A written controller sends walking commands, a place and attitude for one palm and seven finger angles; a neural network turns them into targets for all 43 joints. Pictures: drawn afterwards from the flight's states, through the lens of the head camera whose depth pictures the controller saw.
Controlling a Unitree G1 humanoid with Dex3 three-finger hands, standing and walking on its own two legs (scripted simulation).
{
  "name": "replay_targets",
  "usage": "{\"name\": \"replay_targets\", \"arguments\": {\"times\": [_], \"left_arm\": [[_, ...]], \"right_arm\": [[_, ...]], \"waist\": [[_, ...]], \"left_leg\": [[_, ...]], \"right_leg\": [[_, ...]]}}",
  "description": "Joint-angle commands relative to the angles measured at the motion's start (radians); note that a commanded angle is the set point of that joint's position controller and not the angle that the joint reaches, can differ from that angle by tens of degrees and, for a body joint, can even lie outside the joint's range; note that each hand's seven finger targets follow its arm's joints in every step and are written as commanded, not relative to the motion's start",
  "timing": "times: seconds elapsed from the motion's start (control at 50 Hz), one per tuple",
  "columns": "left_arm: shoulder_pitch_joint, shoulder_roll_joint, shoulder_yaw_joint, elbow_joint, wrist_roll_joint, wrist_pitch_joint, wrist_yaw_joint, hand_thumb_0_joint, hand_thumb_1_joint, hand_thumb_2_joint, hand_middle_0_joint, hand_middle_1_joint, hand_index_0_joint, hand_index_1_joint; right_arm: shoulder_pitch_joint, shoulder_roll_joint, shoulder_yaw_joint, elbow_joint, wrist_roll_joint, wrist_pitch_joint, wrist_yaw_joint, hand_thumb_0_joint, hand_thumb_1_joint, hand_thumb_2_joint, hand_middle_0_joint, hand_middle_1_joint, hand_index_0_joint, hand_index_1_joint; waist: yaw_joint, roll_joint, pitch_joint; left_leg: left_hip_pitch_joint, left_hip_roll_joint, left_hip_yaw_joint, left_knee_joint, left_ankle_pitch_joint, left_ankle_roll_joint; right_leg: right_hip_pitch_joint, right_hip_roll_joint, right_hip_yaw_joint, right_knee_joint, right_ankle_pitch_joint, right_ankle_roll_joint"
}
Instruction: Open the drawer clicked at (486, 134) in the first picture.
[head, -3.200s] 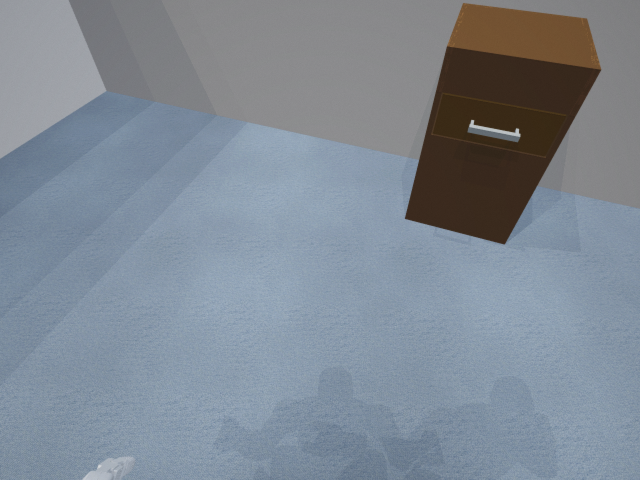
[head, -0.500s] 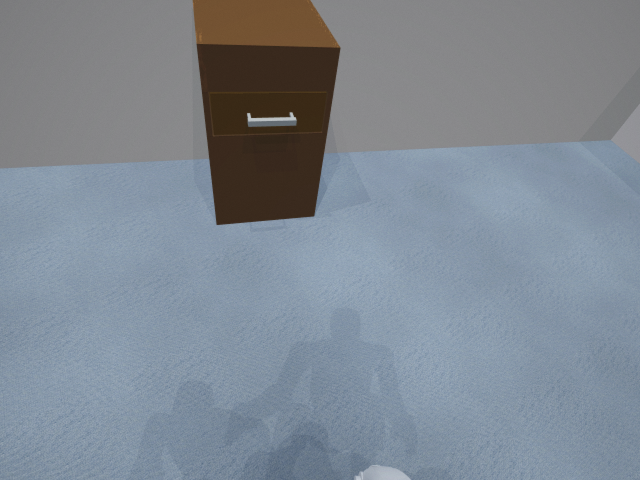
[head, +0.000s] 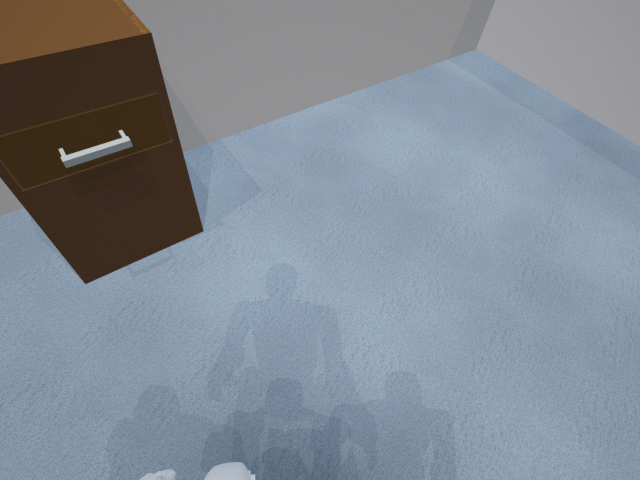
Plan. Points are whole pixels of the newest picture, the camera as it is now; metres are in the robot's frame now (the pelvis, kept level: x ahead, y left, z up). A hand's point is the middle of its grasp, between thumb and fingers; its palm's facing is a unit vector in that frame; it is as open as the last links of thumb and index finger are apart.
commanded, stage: walk to a spot facing it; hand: left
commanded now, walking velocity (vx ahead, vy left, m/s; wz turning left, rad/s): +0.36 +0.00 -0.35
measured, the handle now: (95, 147) +0.87 +0.58 -0.22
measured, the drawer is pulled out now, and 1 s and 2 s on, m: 0.00 0.00 0.00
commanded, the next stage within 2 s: none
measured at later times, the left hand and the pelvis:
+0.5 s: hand (142, 363) +0.30 +0.28 -0.16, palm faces -0.16 -0.97 -0.16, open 7.4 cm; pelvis +0.24 +0.09 +0.02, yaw -15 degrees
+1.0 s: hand (244, 243) +0.53 +0.15 -0.14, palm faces -0.49 -0.83 -0.27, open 7.4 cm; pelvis +0.34 +0.03 +0.01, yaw -32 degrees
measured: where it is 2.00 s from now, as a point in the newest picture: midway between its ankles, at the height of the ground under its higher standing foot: (284, 401)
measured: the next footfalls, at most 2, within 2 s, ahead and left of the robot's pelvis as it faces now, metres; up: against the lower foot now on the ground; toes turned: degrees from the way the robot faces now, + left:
left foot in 0.30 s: +0.31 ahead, +0.18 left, +0.00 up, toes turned +2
right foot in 0.82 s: +0.39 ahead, -0.09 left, +0.00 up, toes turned -34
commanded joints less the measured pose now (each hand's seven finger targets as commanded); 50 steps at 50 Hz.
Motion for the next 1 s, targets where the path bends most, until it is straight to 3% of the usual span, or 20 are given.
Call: {"name": "replay_targets", "arguments": {"times": [0.0, 0.1, 0.2, 0.24, 0.26, 0.28, 0.3, 0.32, 0.38, 0.42, 0.54, 0.68, 0.72, 0.76, 0.78, 0.8, 0.82, 0.86, 0.9, 0.98], "left_arm": [[0.084, 0.132, 0.033, -0.015, 0.018, -0.033, 0.02, 0.0, 0.9, 0.9, -0.2, -0.3, -0.2, -0.3], [0.144, 0.113, 0.03, 0.005, 0.015, -0.044, 0.013, 0.0, 0.9, 0.9, -0.2, -0.3, -0.2, -0.3], [0.206, 0.158, 0.043, 0.004, 0.017, -0.034, 0.021, 0.0, 0.9, 0.9, -0.2, -0.3, -0.2, -0.3], [0.183, 0.176, 0.048, -0.006, 0.01, -0.031, 0.025, 0.0, 0.9, 0.9, -0.2, -0.3, -0.2, -0.3], [0.169, 0.166, 0.049, -0.014, 0.004, -0.03, 0.024, 0.0, 0.9, 0.9, -0.2, -0.3, -0.2, -0.3], [0.191, 0.105, 0.045, -0.031, -0.008, -0.027, 0.017, 0.0, 0.9, 0.9, -0.2, -0.3, -0.2, -0.3], [0.211, 0.08, 0.034, -0.045, -0.009, -0.034, 0.009, 0.0, 0.9, 0.9, -0.2, -0.3, -0.2, -0.3], [0.173, 0.118, 0.041, -0.033, 0.0, -0.026, 0.015, 0.0, 0.9, 0.9, -0.2, -0.3, -0.2, -0.3], [0.085, 0.077, 0.042, -0.041, 0.017, -0.001, -0.015, 0.0, 0.9, 0.9, -0.2, -0.3, -0.2, -0.3], [0.151, 0.036, 0.042, -0.03, 0.019, 0.036, -0.017, 0.0, 0.9, 0.9, -0.2, -0.3, -0.2, -0.3], [0.109, 0.01, 0.048, -0.06, 0.023, 0.082, -0.024, 0.0, 0.9, 0.9, -0.2, -0.3, -0.2, -0.3], [-0.05, 0.026, 0.037, -0.12, 0.02, 0.068, -0.021, 0.0, 0.9, 0.9, -0.2, -0.3, -0.2, -0.3], [-0.008, 0.043, 0.041, -0.12, 0.023, 0.056, -0.018, 0.0, 0.9, 0.9, -0.2, -0.3, -0.2, -0.3], [0.165, 0.109, 0.058, -0.077, 0.026, 0.031, -0.01, 0.0, 0.9, 0.9, -0.2, -0.3, -0.2, -0.3], [0.25, 0.225, 0.075, -0.058, 0.031, 0.012, 0.002, 0.0, 0.9, 0.9, -0.2, -0.3, -0.2, -0.3], [0.295, 0.309, 0.093, -0.044, 0.007, 0.014, 0.015, 0.0, 0.9, 0.9, -0.2, -0.3, -0.2, -0.3], [0.271, 0.295, 0.09, -0.051, -0.006, 0.026, 0.029, 0.0, 0.9, 0.9, -0.2, -0.3, -0.2, -0.3], [0.084, 0.232, 0.073, -0.107, -0.004, 0.039, 0.038, 0.0, 0.9, 0.9, -0.2, -0.3, -0.2, -0.3], [-0.022, 0.18, 0.056, -0.133, 0.004, 0.044, 0.044, 0.0, 0.9, 0.9, -0.2, -0.3, -0.2, -0.3], [-0.037, 0.188, 0.055, -0.13, 0.016, 0.046, 0.034, 0.0, 0.9, 0.9, -0.2, -0.3, -0.2, -0.3]], "right_arm": [[0.021, -0.085, -0.027, -0.098, -0.012, -0.013, 0.002, 0.0, -0.9, -0.9, 0.2, 0.3, 0.2, 0.3], [-0.135, -0.097, -0.025, -0.158, -0.015, -0.021, 0.025, 0.0, -0.9, -0.9, 0.2, 0.3, 0.2, 0.3], [-0.295, -0.115, -0.017, -0.211, -0.013, -0.048, 0.036, 0.0, -0.9, -0.9, 0.2, 0.3, 0.2, 0.3], [-0.194, -0.155, -0.029, -0.186, -0.015, -0.059, 0.022, 0.0, -0.9, -0.9, 0.2, 0.3, 0.2, 0.3], [-0.064, -0.21, -0.044, -0.146, -0.02, -0.064, 0.011, 0.0, -0.9, -0.9, 0.2, 0.3, 0.2, 0.3], [0.083, -0.347, -0.078, -0.117, -0.033, -0.068, 0.001, 0.0, -0.9, -0.9, 0.2, 0.3, 0.2, 0.3], [0.141, -0.39, -0.078, -0.102, -0.028, -0.059, 0.003, 0.0, -0.9, -0.9, 0.2, 0.3, 0.2, 0.3], [0.075, -0.32, -0.064, -0.1, -0.02, -0.056, 0.0, 0.0, -0.9, -0.9, 0.2, 0.3, 0.2, 0.3], [-0.104, -0.185, -0.025, -0.13, -0.013, -0.068, 0.0, 0.0, -0.9, -0.9, 0.2, 0.3, 0.2, 0.3], [-0.118, -0.169, -0.024, -0.122, -0.013, -0.068, -0.005, 0.0, -0.9, -0.9, 0.2, 0.3, 0.2, 0.3], [-0.113, -0.17, -0.034, -0.119, -0.008, -0.054, -0.012, 0.0, -0.9, -0.9, 0.2, 0.3, 0.2, 0.3], [-0.06, -0.227, -0.063, -0.104, -0.018, -0.021, -0.006, 0.0, -0.9, -0.9, 0.2, 0.3, 0.2, 0.3], [-0.074, -0.25, -0.072, -0.114, -0.016, -0.015, -0.005, 0.0, -0.9, -0.9, 0.2, 0.3, 0.2, 0.3], [-0.089, -0.267, -0.074, -0.136, -0.006, -0.009, 0.002, 0.0, -0.9, -0.9, 0.2, 0.3, 0.2, 0.3], [-0.069, -0.214, -0.06, -0.165, 0.005, -0.002, 0.015, 0.0, -0.9, -0.9, 0.2, 0.3, 0.2, 0.3], [-0.086, -0.162, -0.047, -0.201, 0.007, 0.002, 0.007, 0.0, -0.9, -0.9, 0.2, 0.3, 0.2, 0.3], [-0.119, -0.181, -0.046, -0.214, 0.013, 0.016, -0.008, 0.0, -0.9, -0.9, 0.2, 0.3, 0.2, 0.3], [-0.139, -0.172, -0.043, -0.203, 0.002, 0.029, -0.003, 0.0, -0.9, -0.9, 0.2, 0.3, 0.2, 0.3], [-0.137, -0.176, -0.044, -0.18, -0.009, 0.05, -0.004, 0.0, -0.9, -0.9, 0.2, 0.3, 0.2, 0.3], [-0.108, -0.162, -0.042, -0.17, -0.011, 0.062, 0.0, 0.0, -0.9, -0.9, 0.2, 0.3, 0.2, 0.3]], "waist": [[-0.015, 0.058, -0.019], [0.018, -0.112, -0.027], [0.08, -0.121, -0.085], [0.019, -0.105, -0.152], [-0.04, -0.057, -0.235], [-0.091, 0.214, -0.369], [-0.087, 0.353, -0.425], [-0.076, 0.285, -0.342], [0.008, 0.132, -0.047], [0.05, 0.187, -0.047], [0.062, 0.216, -0.021], [-0.002, 0.218, -0.032], [0.028, 0.199, -0.074], [0.123, 0.112, -0.185], [0.151, -0.154, -0.275], [0.145, -0.268, -0.356], [0.138, -0.166, -0.347], [0.076, -0.131, -0.243], [0.025, -0.076, -0.154], [0.008, -0.092, -0.126]], "left_leg": [[-0.115, 0.046, -0.028, -0.144, 0.051, -0.019], [-0.184, 0.021, 0.011, -0.392, 0.194, -0.035], [-0.094, -0.064, 0.077, -0.718, 0.167, -0.012], [0.116, -0.101, 0.094, -0.863, 0.208, 0.002], [0.386, -0.059, 0.059, -0.918, 0.307, 0.023], [0.671, 0.217, -0.24, -0.907, 0.442, 0.099], [0.757, 0.426, -0.469, -0.978, 0.539, 0.197], [0.642, 0.405, -0.411, -1.044, 0.424, 0.18], [0.288, 0.288, -0.122, -1.087, 0.464, 0.118], [0.214, 0.233, 0.044, -1.083, 0.531, 0.089], [0.239, 0.201, 0.197, -1.101, 0.586, 0.109], [0.41, 0.24, 0.249, -0.976, 0.717, 0.121], [0.427, 0.257, 0.259, -0.856, 0.833, 0.107], [0.327, 0.222, 0.279, -0.541, 0.789, 0.044], [0.02, 0.095, 0.266, -0.254, 0.203, -0.013], [-0.177, -0.055, 0.144, 0.019, -0.31, -0.054], [-0.161, -0.011, -0.017, 0.025, -0.288, -0.036], [-0.172, 0.026, -0.04, -0.022, -0.139, -0.044], [-0.079, 0.026, -0.037, -0.123, -0.059, -0.048], [-0.025, -0.019, -0.021, -0.286, -0.015, -0.05]], "right_leg": [[-0.045, -0.319, 0.288, -0.323, 0.418, -0.09], [0.045, -0.229, 0.238, -0.285, 0.514, -0.059], [0.23, -0.24, 0.289, -0.179, 0.652, -0.034], [0.217, -0.233, 0.295, -0.041, 0.741, -0.009], [0.091, -0.21, 0.282, 0.129, 0.675, 0.029], [-0.14, -0.086, 0.177, 0.416, 0.244, 0.085], [-0.304, -0.042, 0.158, 0.717, -0.276, 0.101], [-0.34, -0.106, 0.22, 0.808, -0.213, 0.1], [-0.337, -0.203, 0.158, 0.783, -0.043, 0.128], [-0.284, -0.196, 0.135, 0.746, -0.001, 0.14], [-0.356, -0.207, 0.075, 0.599, 0.14, 0.174], [-0.281, -0.168, 0.003, 0.191, 0.067, 0.152], [-0.18, -0.136, -0.009, 0.109, 0.055, 0.125], [0.121, -0.12, 0.004, -0.072, 0.215, 0.094], [0.392, -0.33, 0.314, -0.078, 0.651, -0.001], [0.473, -0.529, 0.609, -0.103, 1.107, -0.13], [0.41, -0.532, 0.537, -0.14, 0.975, -0.165], [0.247, -0.435, 0.478, -0.206, 0.574, -0.1], [0.02, -0.359, 0.376, -0.26, 0.397, -0.053], [-0.068, -0.298, 0.36, -0.287, 0.22, -0.035]]}}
